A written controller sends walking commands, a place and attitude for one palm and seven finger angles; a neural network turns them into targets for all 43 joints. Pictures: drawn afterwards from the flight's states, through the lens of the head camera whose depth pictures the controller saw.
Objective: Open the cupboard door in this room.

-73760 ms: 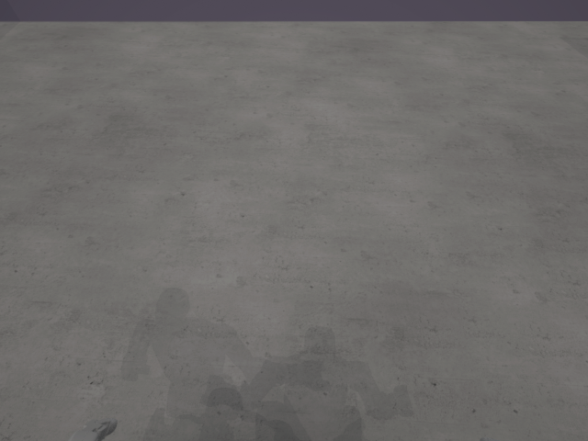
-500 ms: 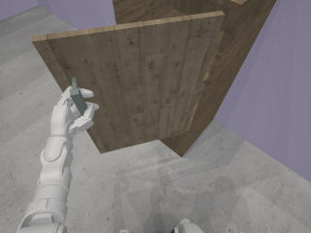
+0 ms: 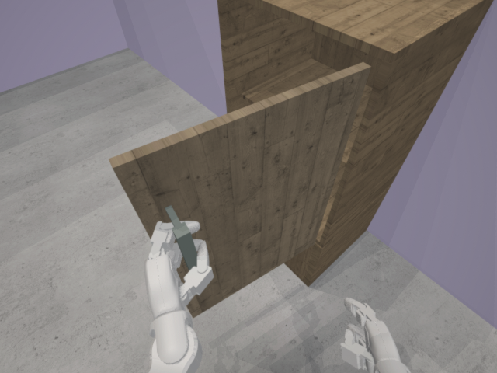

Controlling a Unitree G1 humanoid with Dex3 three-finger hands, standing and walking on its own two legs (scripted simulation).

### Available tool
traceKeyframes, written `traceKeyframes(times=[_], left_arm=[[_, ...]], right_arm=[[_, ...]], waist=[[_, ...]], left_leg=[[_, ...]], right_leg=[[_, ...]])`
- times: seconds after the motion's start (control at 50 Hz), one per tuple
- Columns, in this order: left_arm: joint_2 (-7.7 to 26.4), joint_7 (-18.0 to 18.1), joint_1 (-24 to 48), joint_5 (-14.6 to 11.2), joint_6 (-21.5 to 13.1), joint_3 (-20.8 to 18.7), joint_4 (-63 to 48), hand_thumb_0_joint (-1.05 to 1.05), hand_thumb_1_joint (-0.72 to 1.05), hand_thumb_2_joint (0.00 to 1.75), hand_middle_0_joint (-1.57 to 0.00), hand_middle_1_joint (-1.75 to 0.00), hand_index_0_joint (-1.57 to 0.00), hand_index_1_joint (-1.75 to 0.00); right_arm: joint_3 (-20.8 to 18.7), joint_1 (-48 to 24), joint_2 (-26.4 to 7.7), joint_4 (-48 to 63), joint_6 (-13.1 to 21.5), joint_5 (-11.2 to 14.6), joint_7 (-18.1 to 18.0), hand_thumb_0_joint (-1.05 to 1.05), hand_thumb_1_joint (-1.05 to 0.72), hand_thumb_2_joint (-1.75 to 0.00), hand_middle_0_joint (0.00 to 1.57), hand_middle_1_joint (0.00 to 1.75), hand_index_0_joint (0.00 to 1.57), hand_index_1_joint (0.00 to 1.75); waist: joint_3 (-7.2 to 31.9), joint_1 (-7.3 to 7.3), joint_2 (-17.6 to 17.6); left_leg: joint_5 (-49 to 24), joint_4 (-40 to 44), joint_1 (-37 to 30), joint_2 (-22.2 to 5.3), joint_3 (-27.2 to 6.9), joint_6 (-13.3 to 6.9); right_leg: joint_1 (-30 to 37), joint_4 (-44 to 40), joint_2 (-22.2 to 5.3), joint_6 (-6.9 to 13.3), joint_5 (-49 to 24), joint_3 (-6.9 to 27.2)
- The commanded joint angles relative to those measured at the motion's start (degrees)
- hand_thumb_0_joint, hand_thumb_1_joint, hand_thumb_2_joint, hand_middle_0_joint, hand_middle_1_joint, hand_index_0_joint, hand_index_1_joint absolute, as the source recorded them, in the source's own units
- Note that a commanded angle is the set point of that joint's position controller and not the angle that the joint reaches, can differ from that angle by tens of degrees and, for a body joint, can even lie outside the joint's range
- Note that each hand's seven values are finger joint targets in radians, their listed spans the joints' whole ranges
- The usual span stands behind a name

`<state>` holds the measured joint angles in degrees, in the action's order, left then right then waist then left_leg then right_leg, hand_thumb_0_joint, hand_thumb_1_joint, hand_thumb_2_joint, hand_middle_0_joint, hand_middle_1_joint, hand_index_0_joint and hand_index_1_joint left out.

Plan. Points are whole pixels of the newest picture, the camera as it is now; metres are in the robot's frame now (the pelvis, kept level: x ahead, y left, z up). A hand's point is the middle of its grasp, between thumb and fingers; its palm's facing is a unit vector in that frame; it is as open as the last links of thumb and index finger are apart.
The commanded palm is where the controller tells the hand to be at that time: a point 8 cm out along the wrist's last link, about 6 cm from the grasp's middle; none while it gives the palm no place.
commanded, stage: open thumb and fingers to let go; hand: left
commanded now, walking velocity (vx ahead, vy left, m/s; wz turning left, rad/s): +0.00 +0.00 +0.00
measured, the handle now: (183, 241) +0.31 +0.13 +0.05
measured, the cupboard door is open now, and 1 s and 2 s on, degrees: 81 80 83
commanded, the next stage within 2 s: slide the hand sideways off the handle in 0.92 s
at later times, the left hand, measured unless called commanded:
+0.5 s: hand (209, 273) +0.25 +0.08 +0.06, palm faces +0.38 -0.93 -0.01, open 10.1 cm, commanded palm +0.21 +0.12 +0.05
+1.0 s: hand (207, 273) +0.26 +0.08 +0.06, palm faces +0.33 -0.95 +0.00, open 15.5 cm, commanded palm +0.21 +0.12 +0.05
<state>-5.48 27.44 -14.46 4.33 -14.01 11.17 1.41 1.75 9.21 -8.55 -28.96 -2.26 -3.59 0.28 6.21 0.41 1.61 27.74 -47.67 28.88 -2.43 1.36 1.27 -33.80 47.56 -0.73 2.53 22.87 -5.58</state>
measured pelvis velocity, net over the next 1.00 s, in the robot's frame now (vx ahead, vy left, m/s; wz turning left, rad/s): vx -0.04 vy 0.01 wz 0.02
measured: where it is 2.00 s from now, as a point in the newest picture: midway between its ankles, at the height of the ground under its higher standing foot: outside the picture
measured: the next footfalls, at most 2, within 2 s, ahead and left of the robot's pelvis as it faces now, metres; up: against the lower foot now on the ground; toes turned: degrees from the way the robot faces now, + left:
none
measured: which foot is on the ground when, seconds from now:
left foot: down 0.00-1.00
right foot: down 0.00-1.00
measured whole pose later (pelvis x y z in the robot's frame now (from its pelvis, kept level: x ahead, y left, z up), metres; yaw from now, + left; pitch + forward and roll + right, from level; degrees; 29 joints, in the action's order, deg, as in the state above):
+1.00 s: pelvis -0.04 +0.01 -0.01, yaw +1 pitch +8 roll +0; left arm -5.3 31.2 -4.5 5.2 -13.9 14.4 7.4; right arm 1.4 11.1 -10.2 -31.8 1.4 -3.8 -0.3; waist 5.2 0.9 2.0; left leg 26.9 -53.1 34.5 -0.9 1.1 0.1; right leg -38.6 51.8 -2.5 1.8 21.6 -5.5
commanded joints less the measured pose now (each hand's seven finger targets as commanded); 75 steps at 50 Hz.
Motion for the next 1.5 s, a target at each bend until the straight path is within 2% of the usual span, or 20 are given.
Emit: traceKeyframes(times=[0.0, 0.04, 0.08, 0.12, 0.24, 0.48, 0.52, 0.64, 0.88, 0.92, 1.0, 1.02, 1.04, 1.06, 1.12, 1.14, 1.18, 1.22, 1.36, 1.48], left_arm=[[-3.1, 2.3, 1.7, 2.0, -4.3, 2.2, -16.0, 0.0, 0.9, 0.9, -0.4, -1.35, -0.4, -1.35], [-5.4, 2.3, 1.6, 1.6, -3.9, 5.1, -15.9, 0.0, 0.9, 0.9, -0.4, -1.35, -0.4, -1.35], [-2.4, 3.1, 9.7, 1.8, -4.2, 3.0, -16.4, 0.0, 0.9, 0.9, -0.4, -1.35, -0.4, -1.35], [-1.9, 3.5, 7.8, 1.9, -4.1, 1.9, -14.8, 0.0, 0.76, 0.84, -0.39, -1.34, -0.39, -1.34], [-0.6, 2.0, 7.6, 1.1, -4.4, 0.8, -14.2, 0.0, 0.34, 0.66, -0.36, -1.29, -0.36, -1.29], [-0.1, 0.9, 16.0, -0.2, -5.3, -0.6, -9.7, 0.0, -0.5, 0.3, -0.3, -1.2, -0.3, -1.2], [0.7, 1.0, 15.8, -0.5, -5.2, -1.7, -8.5, 0.0, -0.5, 0.3, -0.3, -1.2, -0.3, -1.2], [-1.3, 1.2, 17.6, 0.3, -4.9, 0.5, -7.4, 0.0, -0.5, 0.3, -0.25, -0.9, -0.25, -0.9], [-4.2, 4.5, 22.3, 1.7, -3.5, 2.9, -7.2, 0.0, -0.5, 0.3, -0.15, -0.3, -0.15, -0.3], [-4.1, 5.2, 21.0, 1.9, -2.8, 2.6, -6.7, 0.0, -0.5, 0.3, -0.15, -0.3, -0.15, -0.3], [-6.8, 6.1, 24.0, 2.1, -1.8, 4.9, -6.5, 0.0, -0.5, 0.3, -0.15, -0.3, -0.15, -0.3], [-0.7, -5.7, 25.8, 8.3, -4.1, 15.9, -5.6, 0.0, -0.5, 0.3, -0.15, -0.3, -0.15, -0.3], [4.2, -12.0, 27.1, 6.3, -6.3, 10.4, -9.6, 0.0, -0.5, 0.3, -0.15, -0.3, -0.15, -0.3], [5.0, -16.8, 27.4, 5.2, -7.4, 10.9, -11.2, 0.0, -0.5, 0.3, -0.15, -0.3, -0.15, -0.3], [3.5, -28.8, 24.9, -2.0, -6.9, 12.3, -11.2, 0.0, -0.5, 0.3, -0.15, -0.3, -0.15, -0.3], [2.7, -30.5, 24.9, -5.0, -6.1, 11.3, -11.3, 0.0, -0.5, 0.3, -0.15, -0.3, -0.15, -0.3], [2.9, -30.7, 23.1, -8.6, -4.2, 8.3, -11.8, 0.0, -0.5, 0.3, -0.15, -0.3, -0.15, -0.3], [3.1, -28.9, 18.9, -9.3, -2.9, 6.2, -12.1, 0.0, -0.5, 0.3, -0.15, -0.3, -0.15, -0.3], [7.5, -24.3, 10.4, -4.9, -2.7, 3.0, -17.3, 0.0, -0.5, 0.3, -0.15, -0.3, -0.15, -0.3], [9.4, -24.6, 4.0, -5.2, -2.5, 0.5, -21.4, 0.0, -0.5, 0.3, -0.15, -0.3, -0.15, -0.3]], right_arm=[[-2.8, -2.0, -5.6, 7.8, 3.6, -0.6, -0.2, 0.0, -0.9, -0.9, 0.2, 0.3, 0.2, 0.3], [-2.7, -2.1, -5.8, 7.8, 4.7, -0.5, 0.0, 0.0, -0.9, -0.9, 0.2, 0.3, 0.2, 0.3], [-2.9, -1.9, -6.3, 6.7, 5.2, -0.6, -0.4, 0.0, -0.9, -0.9, 0.2, 0.3, 0.2, 0.3], [-3.0, -1.5, -6.2, 6.5, 5.8, -0.6, -0.8, 0.0, -0.9, -0.9, 0.2, 0.3, 0.2, 0.3], [-3.4, -1.2, -6.5, 6.0, 6.3, -0.3, -1.3, 0.0, -0.9, -0.9, 0.2, 0.3, 0.2, 0.3], [-3.0, -2.3, -6.8, 5.4, 7.5, -0.2, -1.9, 0.0, -0.9, -0.9, 0.2, 0.3, 0.2, 0.3], [-3.2, -2.3, -6.9, 5.4, 7.6, -0.2, -1.9, 0.0, -0.9, -0.9, 0.2, 0.3, 0.2, 0.3], [-3.0, -2.5, -7.2, 5.7, 7.3, -0.2, -1.5, 0.0, -0.9, -0.9, 0.2, 0.3, 0.2, 0.3], [-2.8, -2.9, -7.2, 6.2, 6.8, -0.4, -1.0, 0.0, -0.9, -0.9, 0.2, 0.3, 0.2, 0.3], [-2.8, -3.1, -7.3, 6.3, 6.5, -0.3, -0.9, 0.0, -0.9, -0.9, 0.2, 0.3, 0.2, 0.3], [-2.7, -3.3, -7.2, 6.2, 6.3, -0.2, -0.6, 0.0, -0.9, -0.9, 0.2, 0.3, 0.2, 0.3], [-2.4, 0.7, -9.3, 4.0, 7.0, -0.3, -0.5, 0.0, -0.9, -0.9, 0.2, 0.3, 0.2, 0.3], [-3.1, 1.0, -9.2, 5.8, 7.4, 0.4, -0.9, 0.0, -0.9, -0.9, 0.2, 0.3, 0.2, 0.3], [-3.0, 0.8, -9.3, 6.3, 7.9, 0.6, -1.3, 0.0, -0.9, -0.9, 0.2, 0.3, 0.2, 0.3], [-2.3, 1.0, -9.5, 8.1, 10.0, 2.9, -1.8, 0.0, -0.9, -0.9, 0.2, 0.3, 0.2, 0.3], [-2.0, 0.8, -9.3, 8.6, 10.7, 3.5, -2.1, 0.0, -0.9, -0.9, 0.2, 0.3, 0.2, 0.3], [-1.9, 0.4, -9.7, 9.4, 11.9, 4.2, -2.5, 0.0, -0.9, -0.9, 0.2, 0.3, 0.2, 0.3], [-1.9, 0.1, -9.8, 10.0, 12.7, 4.3, -2.3, 0.0, -0.9, -0.9, 0.2, 0.3, 0.2, 0.3], [-2.2, 1.9, -9.9, 11.5, 12.6, 3.2, -0.9, 0.0, -0.9, -0.9, 0.2, 0.3, 0.2, 0.3], [-2.0, 2.1, -9.6, 13.5, 11.5, 3.2, -0.8, 0.0, -0.9, -0.9, 0.2, 0.3, 0.2, 0.3]], waist=[[11.6, -0.08, -5.1], [10.6, -0.74, -6.0], [11.4, -1.78, -5.6], [12.4, -0.64, -6.4], [14.0, -0.33, -7.8], [10.8, -0.49, -7.8], [11.0, -0.09, -8.4], [9.1, -0.64, -7.0], [10.9, -0.34, -4.6], [12.0, 0.41, -4.2], [11.0, -0.52, -5.2], [7.5, -5.74, -8.0], [12.0, -3.22, -5.2], [14.7, -2.82, -3.5], [12.1, -3.57, -2.0], [10.2, -3.71, -2.3], [9.1, -2.94, -5.0], [8.6, -1.63, -4.6], [9.7, -0.39, -4.4], [9.2, 0.43, -2.8]], left_leg=[[-19.0, 3.0, 3.0, 3.1, -0.7, -1.2], [-18.1, 2.3, 3.6, 3.2, -1.2, -1.2], [-16.5, 1.0, 4.4, 3.4, -1.4, -1.2], [-16.1, 0.9, 5.1, 3.7, -1.4, -1.1], [-14.7, 1.1, 6.0, 3.8, -1.2, -1.2], [-9.0, 1.4, 7.0, 4.1, -1.2, -1.8], [-9.1, 1.7, 7.1, 4.1, -1.4, -1.8], [-9.0, 2.7, 6.2, 3.8, -1.4, -1.9], [-9.5, 3.4, 5.1, 3.3, -2.2, -1.6], [-10.1, 3.6, 5.0, 3.3, -2.3, -1.4], [-9.7, 3.6, 4.9, 3.0, -2.6, -1.3], [-10.2, 2.2, 4.5, 2.9, -2.4, -2.6], [-10.9, 2.1, 4.4, 2.9, -2.3, -2.7], [-11.4, 1.7, 3.4, 3.2, -2.2, -2.9], [-9.0, 2.7, 3.0, 3.2, -2.9, -2.8], [-7.3, 3.3, 3.2, 3.1, -3.3, -2.6], [-4.7, 4.2, 4.0, 3.2, -4.1, -2.3], [-4.9, 4.9, 4.2, 3.4, -4.2, -2.0], [-9.5, 3.4, 4.9, 3.1, -3.2, -1.7], [-9.9, 2.8, 6.1, 3.2, -2.4, -1.6]], right_leg=[[15.3, -4.8, -1.1, -1.2, -26.7, 4.6], [14.0, -4.8, -1.3, -1.4, -25.8, 4.4], [12.3, -4.8, -1.8, -1.6, -23.7, 5.5], [13.3, -5.0, -1.9, -1.7, -23.2, 6.1], [15.5, -6.2, -3.0, -2.3, -23.1, 8.1], [11.4, -9.6, -3.4, -2.1, -6.5, 9.3], [11.7, -9.6, -3.1, -1.9, -6.2, 9.2], [8.7, -7.8, -2.1, -1.4, -5.8, 6.1], [6.1, -4.4, -0.7, -0.5, -5.6, 2.7], [6.6, -3.9, -0.4, -0.3, -6.0, 2.4], [5.1, -3.7, -0.2, -0.3, -4.8, 1.7], [2.7, -3.1, -0.8, -0.5, -9.5, 3.3], [4.6, -2.2, -1.1, -0.2, -11.1, 3.6], [6.1, -1.7, -1.3, -0.1, -12.2, 4.2], [5.4, -2.6, -1.0, 0.0, -9.2, 3.9], [4.4, -3.1, -0.8, -0.3, -6.9, 3.1], [4.1, -4.1, -0.6, -0.7, -2.7, 2.4], [4.0, -3.8, -0.4, -0.6, -1.9, 1.8], [4.0, -1.2, -0.6, -0.4, -6.4, 1.9], [5.0, -0.7, -0.4, -0.3, -7.4, 2.2]])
